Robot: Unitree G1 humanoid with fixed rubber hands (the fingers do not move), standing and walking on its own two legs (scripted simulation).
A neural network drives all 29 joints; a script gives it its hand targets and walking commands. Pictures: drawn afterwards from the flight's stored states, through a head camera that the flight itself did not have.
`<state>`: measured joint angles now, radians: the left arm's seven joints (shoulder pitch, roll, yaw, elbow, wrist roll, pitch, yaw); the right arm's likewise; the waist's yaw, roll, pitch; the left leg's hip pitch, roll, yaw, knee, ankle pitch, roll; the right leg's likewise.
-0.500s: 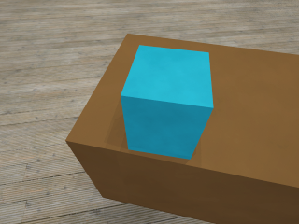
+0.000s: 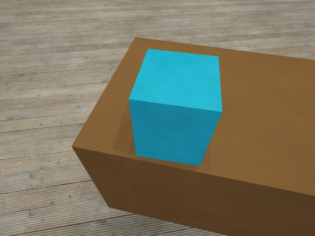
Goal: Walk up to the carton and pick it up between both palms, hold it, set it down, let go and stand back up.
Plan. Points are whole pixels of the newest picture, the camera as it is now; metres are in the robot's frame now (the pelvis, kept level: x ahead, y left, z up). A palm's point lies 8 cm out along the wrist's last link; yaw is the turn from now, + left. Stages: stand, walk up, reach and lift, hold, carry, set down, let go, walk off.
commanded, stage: walk up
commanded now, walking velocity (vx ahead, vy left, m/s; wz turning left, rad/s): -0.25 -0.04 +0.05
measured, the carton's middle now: (174, 109) +0.44 -0.05 +0.06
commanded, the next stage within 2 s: stand in 1.08 s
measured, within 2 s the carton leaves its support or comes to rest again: neither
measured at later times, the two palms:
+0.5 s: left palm out of the picture +0.07 +0.20 -0.14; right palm out of the picture -0.04 -0.24 -0.16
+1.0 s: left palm out of the picture +0.04 +0.26 -0.16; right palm out of the picture +0.01 -0.16 -0.14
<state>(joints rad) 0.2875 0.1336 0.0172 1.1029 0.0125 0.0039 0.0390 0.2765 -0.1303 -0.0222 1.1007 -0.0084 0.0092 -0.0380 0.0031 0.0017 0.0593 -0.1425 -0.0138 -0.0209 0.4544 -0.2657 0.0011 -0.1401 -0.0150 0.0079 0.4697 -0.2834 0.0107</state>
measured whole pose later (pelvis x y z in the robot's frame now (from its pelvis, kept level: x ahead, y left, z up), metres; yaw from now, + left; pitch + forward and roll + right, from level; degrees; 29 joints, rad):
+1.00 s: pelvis +0.03 +0.05 +0.00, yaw -7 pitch -2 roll +0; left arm 0.28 0.15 0.02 1.13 0.01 0.02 0.04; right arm 0.28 -0.11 -0.01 1.10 -0.01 -0.02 -0.05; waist 0.01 -0.03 0.05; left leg -0.10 -0.06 0.05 0.45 -0.32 0.07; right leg -0.16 -0.04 0.03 0.48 -0.30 0.04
